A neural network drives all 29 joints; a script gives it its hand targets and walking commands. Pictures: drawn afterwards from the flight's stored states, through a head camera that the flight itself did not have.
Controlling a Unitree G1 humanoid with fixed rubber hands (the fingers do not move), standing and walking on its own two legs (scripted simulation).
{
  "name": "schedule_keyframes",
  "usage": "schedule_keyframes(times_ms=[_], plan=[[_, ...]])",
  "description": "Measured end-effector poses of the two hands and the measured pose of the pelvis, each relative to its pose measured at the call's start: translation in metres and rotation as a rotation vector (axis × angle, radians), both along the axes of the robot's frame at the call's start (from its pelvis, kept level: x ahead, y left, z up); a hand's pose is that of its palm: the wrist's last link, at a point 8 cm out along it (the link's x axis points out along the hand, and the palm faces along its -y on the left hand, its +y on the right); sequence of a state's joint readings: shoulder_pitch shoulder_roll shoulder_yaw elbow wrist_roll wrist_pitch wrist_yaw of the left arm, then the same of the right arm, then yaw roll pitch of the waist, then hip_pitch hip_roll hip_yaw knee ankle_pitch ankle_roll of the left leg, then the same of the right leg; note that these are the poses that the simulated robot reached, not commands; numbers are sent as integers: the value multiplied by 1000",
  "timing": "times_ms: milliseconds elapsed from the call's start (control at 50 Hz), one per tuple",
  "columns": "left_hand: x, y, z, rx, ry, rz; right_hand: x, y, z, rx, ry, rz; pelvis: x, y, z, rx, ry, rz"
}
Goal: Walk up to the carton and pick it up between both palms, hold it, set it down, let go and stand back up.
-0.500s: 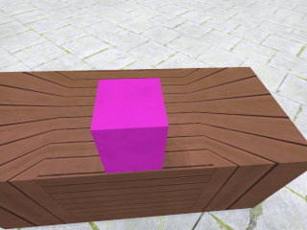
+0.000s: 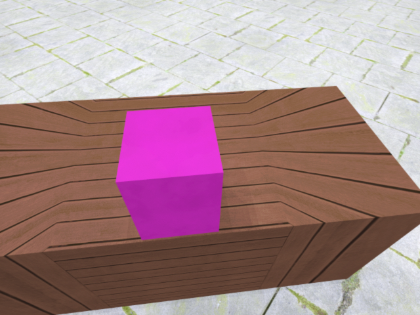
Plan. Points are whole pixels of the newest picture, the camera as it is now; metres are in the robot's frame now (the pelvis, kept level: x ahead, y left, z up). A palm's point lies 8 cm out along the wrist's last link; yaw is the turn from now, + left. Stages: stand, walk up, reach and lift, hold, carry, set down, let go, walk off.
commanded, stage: walk up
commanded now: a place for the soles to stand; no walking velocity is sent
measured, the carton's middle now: (175, 174) +0.45 +0.10 -0.03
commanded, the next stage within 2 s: stand in 0.22 s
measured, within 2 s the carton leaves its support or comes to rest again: neither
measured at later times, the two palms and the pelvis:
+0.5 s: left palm out of the picture +0.02 +0.24 -0.15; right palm out of the picture -0.01 -0.24 -0.15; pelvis -0.01 +0.00 -0.01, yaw +2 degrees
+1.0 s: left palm out of the picture +0.09 +0.25 -0.13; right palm out of the picture +0.12 -0.21 -0.14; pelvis -0.03 -0.01 -0.02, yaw +7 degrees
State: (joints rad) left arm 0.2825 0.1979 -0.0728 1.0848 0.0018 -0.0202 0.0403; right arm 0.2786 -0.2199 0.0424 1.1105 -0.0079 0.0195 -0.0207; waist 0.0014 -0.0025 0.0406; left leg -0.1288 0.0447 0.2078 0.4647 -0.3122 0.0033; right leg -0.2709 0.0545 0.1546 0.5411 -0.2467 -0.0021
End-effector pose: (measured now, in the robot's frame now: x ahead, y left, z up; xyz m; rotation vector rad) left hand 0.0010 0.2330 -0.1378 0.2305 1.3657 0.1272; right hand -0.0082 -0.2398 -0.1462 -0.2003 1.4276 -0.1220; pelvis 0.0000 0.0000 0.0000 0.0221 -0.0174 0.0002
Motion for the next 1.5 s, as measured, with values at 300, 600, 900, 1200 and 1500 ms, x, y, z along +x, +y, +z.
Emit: schedule_keyframes(times_ms=[300, 600, 900, 1200, 1500], plan=[[8, -6, -4, -15, -6, -14, -6, -1, 2, -4, 4, -17, 1, -3, 0, -3, 4, -9], [104, 15, -20, -17, 33, 36, 99, -11, -19, 15, -153, 29, -32, -4, -34, -26, 49, 92], [102, 8, 19, -17, -101, -23, 153, 22, 22, 67, -357, 41, -23, -10, -20, -52, 6, 117], [139, 14, 40, 10, -349, -9, 130, 44, 23, 103, -512, 52, -29, -18, -16, -26, 24, 105], [100, 8, 43, -16, -437, 82, 127, 39, 50, 95, -599, 80, -27, -21, -2, -17, -64, 117]])
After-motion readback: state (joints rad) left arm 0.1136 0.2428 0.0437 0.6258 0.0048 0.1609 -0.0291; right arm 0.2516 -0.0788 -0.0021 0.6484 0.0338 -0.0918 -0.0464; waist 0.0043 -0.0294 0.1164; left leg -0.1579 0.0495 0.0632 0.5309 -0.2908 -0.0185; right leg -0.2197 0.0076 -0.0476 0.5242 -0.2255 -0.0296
